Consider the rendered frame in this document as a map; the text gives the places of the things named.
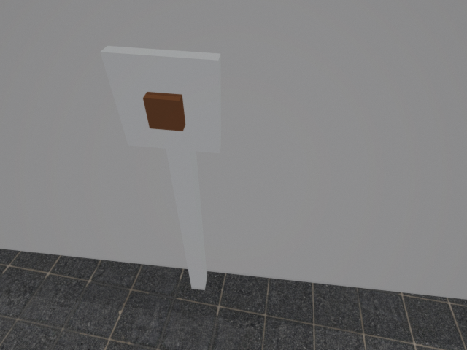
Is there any button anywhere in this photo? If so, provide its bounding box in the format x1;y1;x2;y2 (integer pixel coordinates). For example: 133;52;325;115
143;92;185;131

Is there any panel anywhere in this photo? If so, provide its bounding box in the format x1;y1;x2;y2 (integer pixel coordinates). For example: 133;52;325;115
100;46;221;290

